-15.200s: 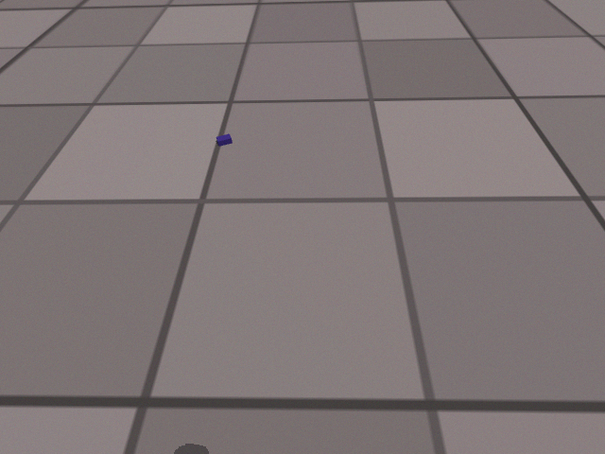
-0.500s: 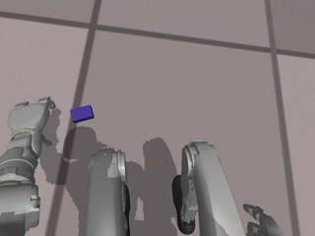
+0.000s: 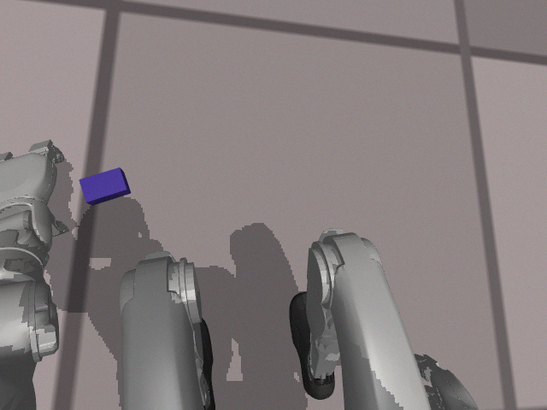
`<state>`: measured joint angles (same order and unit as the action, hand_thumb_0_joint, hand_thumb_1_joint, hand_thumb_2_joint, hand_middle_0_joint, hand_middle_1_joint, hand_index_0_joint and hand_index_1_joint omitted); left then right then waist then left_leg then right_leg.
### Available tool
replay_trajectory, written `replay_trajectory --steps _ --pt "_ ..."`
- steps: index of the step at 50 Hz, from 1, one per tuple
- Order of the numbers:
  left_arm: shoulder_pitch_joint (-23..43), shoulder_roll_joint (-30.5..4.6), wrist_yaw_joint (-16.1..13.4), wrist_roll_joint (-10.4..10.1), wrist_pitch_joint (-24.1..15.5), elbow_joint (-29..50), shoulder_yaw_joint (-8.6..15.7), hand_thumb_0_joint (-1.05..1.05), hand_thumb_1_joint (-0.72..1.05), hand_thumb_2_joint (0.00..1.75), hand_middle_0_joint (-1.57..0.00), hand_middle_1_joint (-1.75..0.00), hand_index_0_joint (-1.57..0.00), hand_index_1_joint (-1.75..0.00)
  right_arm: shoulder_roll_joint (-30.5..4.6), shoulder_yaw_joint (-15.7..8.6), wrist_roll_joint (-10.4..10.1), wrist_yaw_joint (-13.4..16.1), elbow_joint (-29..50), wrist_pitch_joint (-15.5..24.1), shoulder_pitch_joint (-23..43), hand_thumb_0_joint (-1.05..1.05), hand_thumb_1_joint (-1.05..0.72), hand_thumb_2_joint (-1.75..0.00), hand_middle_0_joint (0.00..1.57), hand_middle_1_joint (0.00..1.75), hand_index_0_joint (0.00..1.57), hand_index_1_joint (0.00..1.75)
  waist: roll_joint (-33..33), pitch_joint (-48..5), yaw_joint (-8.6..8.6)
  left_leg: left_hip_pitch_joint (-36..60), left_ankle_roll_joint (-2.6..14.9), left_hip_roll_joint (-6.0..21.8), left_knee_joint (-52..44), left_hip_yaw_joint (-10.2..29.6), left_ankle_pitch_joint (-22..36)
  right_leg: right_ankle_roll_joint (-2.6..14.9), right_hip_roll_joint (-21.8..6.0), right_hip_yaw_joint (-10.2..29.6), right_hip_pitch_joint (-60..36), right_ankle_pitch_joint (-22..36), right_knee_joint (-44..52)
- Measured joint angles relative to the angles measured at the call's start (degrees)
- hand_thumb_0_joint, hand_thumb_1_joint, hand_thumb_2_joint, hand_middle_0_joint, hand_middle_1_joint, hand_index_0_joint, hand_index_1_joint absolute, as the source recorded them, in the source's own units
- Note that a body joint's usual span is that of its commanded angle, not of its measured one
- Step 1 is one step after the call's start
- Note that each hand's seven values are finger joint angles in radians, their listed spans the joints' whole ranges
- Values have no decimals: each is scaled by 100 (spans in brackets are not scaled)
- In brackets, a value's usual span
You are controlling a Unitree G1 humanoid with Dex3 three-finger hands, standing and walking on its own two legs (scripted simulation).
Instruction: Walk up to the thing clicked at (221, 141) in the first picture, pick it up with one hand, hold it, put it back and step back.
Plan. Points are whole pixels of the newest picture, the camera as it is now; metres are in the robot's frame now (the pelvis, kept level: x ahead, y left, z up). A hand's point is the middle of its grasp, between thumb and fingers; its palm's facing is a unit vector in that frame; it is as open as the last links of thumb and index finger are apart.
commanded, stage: rise first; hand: left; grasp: from above
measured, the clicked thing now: (105, 186) +0.48 +0.29 -0.33
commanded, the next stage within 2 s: none
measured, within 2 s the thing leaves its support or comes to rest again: neither
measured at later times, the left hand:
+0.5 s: hand (54, 196) +0.43 +0.33 -0.20, palm faces -0.41 -0.16 -0.90, open 12.6 cm
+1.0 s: hand (59, 193) +0.44 +0.32 -0.22, palm faces -0.41 -0.16 -0.90, open 13.0 cm
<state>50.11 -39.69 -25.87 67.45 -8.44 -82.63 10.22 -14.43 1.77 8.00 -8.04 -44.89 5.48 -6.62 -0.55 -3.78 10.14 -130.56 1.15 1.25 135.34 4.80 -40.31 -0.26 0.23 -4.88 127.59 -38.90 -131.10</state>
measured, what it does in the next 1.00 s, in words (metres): stands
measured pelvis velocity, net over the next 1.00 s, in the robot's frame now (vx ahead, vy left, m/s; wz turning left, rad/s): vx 0.00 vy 0.00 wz -0.05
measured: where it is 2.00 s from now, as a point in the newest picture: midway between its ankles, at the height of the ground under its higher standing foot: (257, 375)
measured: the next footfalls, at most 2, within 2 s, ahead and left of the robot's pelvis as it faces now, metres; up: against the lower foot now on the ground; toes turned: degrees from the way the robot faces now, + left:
none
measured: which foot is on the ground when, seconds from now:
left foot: down 0.00-1.00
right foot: down 0.00-1.00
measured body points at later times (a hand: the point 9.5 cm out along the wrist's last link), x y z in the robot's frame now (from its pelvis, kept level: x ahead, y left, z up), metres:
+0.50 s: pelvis +0.00 +0.00 -0.02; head +0.25 +0.07 +0.35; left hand +0.45 +0.33 -0.15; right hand +0.06 -0.28 -0.12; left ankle +0.07 +0.12 -0.31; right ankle +0.10 -0.12 -0.31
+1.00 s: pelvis +0.00 +0.00 -0.03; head +0.25 +0.07 +0.34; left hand +0.46 +0.33 -0.17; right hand +0.05 -0.27 -0.13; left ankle +0.07 +0.12 -0.31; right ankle +0.10 -0.12 -0.31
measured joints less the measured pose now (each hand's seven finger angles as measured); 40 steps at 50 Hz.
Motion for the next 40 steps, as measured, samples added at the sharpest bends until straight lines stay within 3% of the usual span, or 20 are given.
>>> replay_trajectory --steps 40 --pt "233 -547 -145 33 -43 -398 125 0 -30 81 -29 -81 -29 -81 -221 352 125 -209 141 80 -115 0 -90 -89 21 30 20 30 -127 350 339 -315 -15 14 511 209 -46 -9 48 -179 246 38 -360"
